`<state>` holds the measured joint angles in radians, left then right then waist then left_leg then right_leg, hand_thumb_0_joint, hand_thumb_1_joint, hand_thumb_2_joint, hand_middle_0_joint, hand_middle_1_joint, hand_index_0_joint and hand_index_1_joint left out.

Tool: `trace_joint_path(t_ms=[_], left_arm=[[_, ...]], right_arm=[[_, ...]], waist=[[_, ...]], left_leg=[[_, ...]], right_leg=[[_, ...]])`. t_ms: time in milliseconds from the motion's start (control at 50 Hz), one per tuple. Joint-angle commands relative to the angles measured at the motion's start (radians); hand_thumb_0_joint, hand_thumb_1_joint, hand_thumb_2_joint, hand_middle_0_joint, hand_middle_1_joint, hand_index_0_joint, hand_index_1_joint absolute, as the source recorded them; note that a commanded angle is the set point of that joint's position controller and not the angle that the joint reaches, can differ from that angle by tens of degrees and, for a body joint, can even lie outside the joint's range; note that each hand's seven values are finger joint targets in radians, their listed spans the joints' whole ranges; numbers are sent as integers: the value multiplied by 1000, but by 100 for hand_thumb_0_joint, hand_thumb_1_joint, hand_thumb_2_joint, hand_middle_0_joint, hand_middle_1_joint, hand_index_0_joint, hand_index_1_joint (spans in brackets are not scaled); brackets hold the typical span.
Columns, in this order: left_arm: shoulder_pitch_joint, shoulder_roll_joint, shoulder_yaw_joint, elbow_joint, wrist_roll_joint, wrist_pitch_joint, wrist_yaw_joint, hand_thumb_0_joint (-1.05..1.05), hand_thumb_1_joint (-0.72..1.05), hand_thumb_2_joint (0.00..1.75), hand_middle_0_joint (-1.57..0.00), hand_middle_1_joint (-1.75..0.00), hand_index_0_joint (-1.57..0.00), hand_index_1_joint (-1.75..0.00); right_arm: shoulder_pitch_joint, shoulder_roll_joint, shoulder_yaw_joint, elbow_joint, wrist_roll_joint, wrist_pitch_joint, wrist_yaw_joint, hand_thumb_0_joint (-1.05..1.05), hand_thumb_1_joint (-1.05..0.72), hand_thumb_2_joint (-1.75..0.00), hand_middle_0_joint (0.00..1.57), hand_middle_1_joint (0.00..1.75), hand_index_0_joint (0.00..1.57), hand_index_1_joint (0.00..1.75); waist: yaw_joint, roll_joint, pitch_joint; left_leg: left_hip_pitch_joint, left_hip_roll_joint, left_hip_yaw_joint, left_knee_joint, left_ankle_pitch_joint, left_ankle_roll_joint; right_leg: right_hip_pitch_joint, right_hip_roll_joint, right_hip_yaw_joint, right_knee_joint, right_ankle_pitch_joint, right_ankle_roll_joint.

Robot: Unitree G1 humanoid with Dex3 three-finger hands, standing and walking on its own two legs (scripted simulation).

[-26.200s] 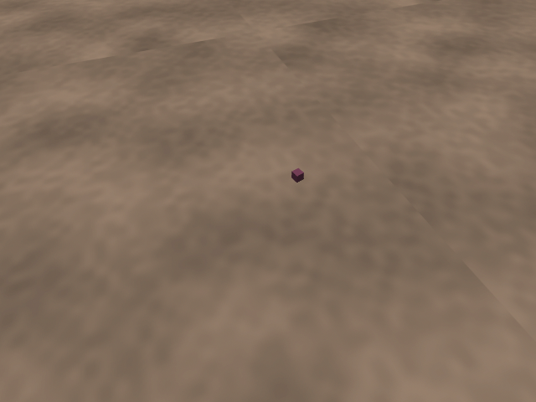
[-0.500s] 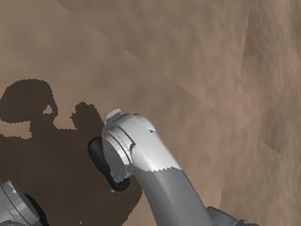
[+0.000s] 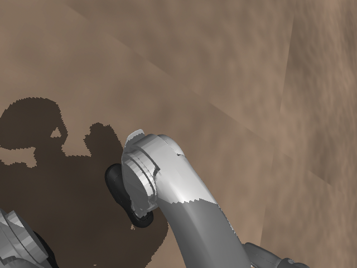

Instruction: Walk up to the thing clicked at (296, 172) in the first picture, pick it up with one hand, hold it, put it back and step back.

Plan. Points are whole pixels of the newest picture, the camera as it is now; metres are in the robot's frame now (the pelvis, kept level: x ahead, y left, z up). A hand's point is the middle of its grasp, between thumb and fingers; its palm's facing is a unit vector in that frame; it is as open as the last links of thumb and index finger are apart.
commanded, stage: close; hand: left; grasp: from above
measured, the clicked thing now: out of the picture +0.45 +0.34 -0.31
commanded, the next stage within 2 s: settle in 1.02 s
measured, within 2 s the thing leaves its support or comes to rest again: leaves its support in 1.52 s
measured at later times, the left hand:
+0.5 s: hand out of the picture +0.44 +0.33 -0.29, palm faces -0.10 -0.42 -0.90, open 8.0 cm
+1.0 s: hand out of the picture +0.44 +0.32 -0.28, palm faces -0.11 -0.42 -0.90, open 7.8 cm
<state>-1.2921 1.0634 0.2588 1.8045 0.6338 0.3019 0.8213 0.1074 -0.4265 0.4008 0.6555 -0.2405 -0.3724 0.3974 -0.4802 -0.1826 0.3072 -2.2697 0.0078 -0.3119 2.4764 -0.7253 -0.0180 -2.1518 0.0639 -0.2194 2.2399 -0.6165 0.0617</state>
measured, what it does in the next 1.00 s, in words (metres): stands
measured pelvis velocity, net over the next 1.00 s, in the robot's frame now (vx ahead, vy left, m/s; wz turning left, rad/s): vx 0.00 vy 0.00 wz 0.01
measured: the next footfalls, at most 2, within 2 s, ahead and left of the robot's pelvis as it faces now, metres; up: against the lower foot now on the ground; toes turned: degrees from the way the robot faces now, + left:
none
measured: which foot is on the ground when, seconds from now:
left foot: down 0.00-1.00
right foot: down 0.00-1.00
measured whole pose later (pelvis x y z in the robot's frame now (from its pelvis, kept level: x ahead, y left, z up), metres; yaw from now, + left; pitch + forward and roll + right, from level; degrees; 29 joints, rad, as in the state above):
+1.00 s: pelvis +0.00 +0.00 +0.00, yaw +0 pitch +27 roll -17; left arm -1.28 1.06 0.26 1.80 0.62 0.30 0.81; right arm 0.11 -0.43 0.40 0.66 -0.24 -0.39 0.39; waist -0.48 -0.18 0.31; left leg -2.26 0.01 -0.31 2.47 -0.72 -0.02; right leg -2.15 0.06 -0.22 2.24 -0.61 0.06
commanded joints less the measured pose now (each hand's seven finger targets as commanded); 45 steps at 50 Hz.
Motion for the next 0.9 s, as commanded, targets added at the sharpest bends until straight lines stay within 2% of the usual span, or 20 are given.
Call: trace_joint_path(t_ms=[0,140,160,180,200,300,380,440,480,500,540,600,640,740,840,880], left_arm=[[-214,183,-22,-93,22,-8,47,0,29,61,-74,-57,-73,-58],[-219,172,-15,-90,2,-5,51,0,35,61,-78,-55,-77,-56],[-218,166,-23,-88,-2,-2,48,0,34,59,-77,-55,-76,-56],[-204,164,-24,-87,-2,-2,48,0,35,56,-77,-54,-77,-54],[-213,180,-25,-102,-4,-5,47,0,37,56,-80,-51,-79,-53],[-208,197,-14,-89,4,-4,44,0,41,58,-82,-53,-81,-54],[-213,175,-28,-96,8,1,39,0,41,59,-82,-54,-81,-55],[-226,186,-24,-113,14,-5,41,0,41,53,-83,-48,-82,-49],[-211,161,-42,-100,21,2,38,0,44,56,-85,-50,-84,-51],[-216,180,-29,-109,13,-2,36,0,45,56,-86,-50,-85,-51],[-218,163,-29,-109,2,-1,33,0,46,53,-87,-47,-86,-48],[-217,149,-33,-88,4,1,38,0,46,54,-88,-47,-86,-48],[-217,165,-29,-88,9,-4,43,0,48,54,-89,-46,-88,-48],[-219,167,-22,-88,-7,-5,40,0,51,53,-90,-47,-89,-48],[-215,161,-38,-91,6,-4,30,0,51,54,-91,-48,-90,-49],[-214,174,-35,-99,10,-3,28,0,51,52,-90,-47,-90,-48]], right_arm=[[230,-358,-83,56,11,-5,9,0,-88,-90,20,30,20,30],[234,-357,-79,52,9,-4,11,0,-88,-89,20,30,20,30],[224,-357,-76,46,6,-8,12,0,-88,-89,20,30,20,30],[237,-364,-76,42,5,-7,13,0,-88,-89,20,30,20,30],[225,-364,-78,47,6,-8,10,0,-88,-89,20,30,20,30],[227,-357,-75,48,8,-7,7,0,-88,-89,20,30,20,30],[229,-358,-77,46,9,-8,8,0,-88,-89,20,30,20,30],[231,-359,-82,57,10,-12,3,0,-88,-89,20,30,20,30],[232,-355,-84,48,12,-10,6,0,-88,-89,20,30,20,30],[231,-360,-85,64,8,-12,4,0,-88,-89,20,30,20,30],[240,-352,-81,59,10,-12,7,0,-88,-89,20,30,20,30],[234,-356,-84,51,12,-14,5,0,-88,-89,20,30,20,30],[239,-358,-85,63,10,-13,5,0,-88,-89,20,30,20,30],[239,-355,-80,59,7,-14,6,0,-88,-89,20,30,20,30],[233,-351,-80,58,8,-17,4,0,-88,-89,20,30,20,30],[230,-353,-81,62,10,-18,5,0,-88,-89,20,30,20,30]], waist=[[-94,610,-620],[-94,611,-635],[-99,599,-618],[-104,602,-641],[-101,589,-632],[-88,596,-644],[-99,605,-632],[-104,624,-625],[-103,591,-628],[-104,595,-624],[-104,599,-624],[-103,590,-631],[-102,604,-633],[-95,600,-648],[-102,592,-630],[-94,586,-627]], left_leg=[[487,62,69,-266,214,3],[491,61,82,-253,248,4],[482,60,78,-247,236,6],[490,60,84,-248,241,7],[479,59,84,-242,226,9],[465,60,91,-249,214,7],[483,59,83,-253,215,8],[493,60,75,-267,200,4],[475,59,75,-255,200,10],[472,58,82,-257,197,8],[483,60,75,-259,217,5],[492,63,67,-263,220,4],[479,60,75,-262,213,5],[475,60,90,-252,239,5],[467,56,87,-250,223,8],[451,54,90,-252,200,12]], right_leg=[[399,20,-90,-169,262,-65],[415,22,-87,-176,287,-64],[399,19,-86,-173,279,-61],[423,27,-85,-180,285,-61],[418,23,-79,-182,276,-58],[440,25,-82,-184,264,-60],[411,22,-83,-183,260,-63],[397,22,-85,-179,253,-64],[397,21,-83,-184,248,-63],[406,22,-82,-178,251,-60],[396,20,-83,-168,263,-62],[397,19,-87,-174,263,-63],[415,22,-86,-181,263,-62],[438,23,-82,-184,280,-60],[420,22,-79,-180,268,-60],[415,21,-78,-189,248,-60]])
